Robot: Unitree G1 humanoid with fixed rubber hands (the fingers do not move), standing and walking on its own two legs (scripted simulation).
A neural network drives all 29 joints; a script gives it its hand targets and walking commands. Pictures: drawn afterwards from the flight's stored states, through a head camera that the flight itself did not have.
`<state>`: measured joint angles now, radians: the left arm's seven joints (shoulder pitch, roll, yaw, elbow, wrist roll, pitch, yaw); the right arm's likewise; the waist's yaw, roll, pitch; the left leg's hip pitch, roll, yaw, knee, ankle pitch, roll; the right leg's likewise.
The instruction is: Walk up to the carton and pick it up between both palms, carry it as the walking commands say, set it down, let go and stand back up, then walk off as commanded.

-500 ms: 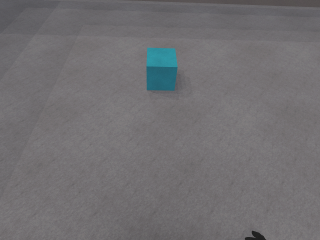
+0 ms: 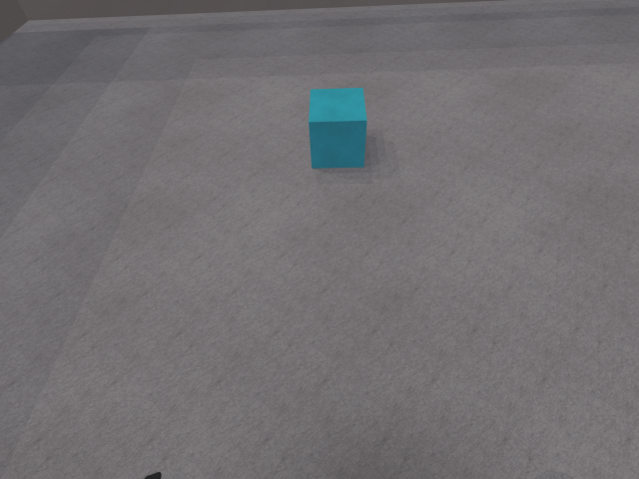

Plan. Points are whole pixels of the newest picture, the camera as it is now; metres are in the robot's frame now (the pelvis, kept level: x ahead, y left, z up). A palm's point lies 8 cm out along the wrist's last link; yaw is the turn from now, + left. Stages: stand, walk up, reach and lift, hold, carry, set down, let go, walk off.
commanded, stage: stand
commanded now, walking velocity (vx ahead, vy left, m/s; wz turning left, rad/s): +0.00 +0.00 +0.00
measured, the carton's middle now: (337, 128) +1.77 -0.03 -0.64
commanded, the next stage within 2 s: none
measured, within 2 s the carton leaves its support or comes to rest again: neither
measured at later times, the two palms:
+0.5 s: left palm out of the picture -0.06 +0.25 -0.14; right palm out of the picture -0.03 -0.21 -0.14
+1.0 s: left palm out of the picture -0.10 +0.22 -0.14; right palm out of the picture -0.11 -0.22 -0.15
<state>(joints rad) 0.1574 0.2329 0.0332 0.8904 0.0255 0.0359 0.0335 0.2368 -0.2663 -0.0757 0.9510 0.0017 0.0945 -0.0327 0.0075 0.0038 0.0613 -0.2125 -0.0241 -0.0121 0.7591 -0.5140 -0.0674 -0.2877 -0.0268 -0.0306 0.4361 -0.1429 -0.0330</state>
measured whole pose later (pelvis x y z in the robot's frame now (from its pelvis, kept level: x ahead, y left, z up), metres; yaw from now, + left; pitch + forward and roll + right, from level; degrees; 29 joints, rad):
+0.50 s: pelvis -0.06 +0.02 +0.00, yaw +0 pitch -1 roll +0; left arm 0.28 0.18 0.02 1.07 0.01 0.01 0.03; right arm 0.24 -0.18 0.00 1.04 -0.01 0.00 -0.03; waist 0.00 0.00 0.04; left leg -0.13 -0.01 0.03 0.40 -0.25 0.02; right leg -0.14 -0.02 -0.01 0.40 -0.24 0.02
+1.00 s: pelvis -0.08 +0.00 +0.00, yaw -1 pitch -1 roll +0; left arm 0.31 0.15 0.00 1.12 0.01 0.00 0.04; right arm 0.32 -0.15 0.00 1.12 -0.01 0.00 -0.03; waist 0.00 0.01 0.03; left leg -0.17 0.02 0.02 0.41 -0.22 -0.01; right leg -0.17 0.00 -0.02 0.40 -0.21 -0.01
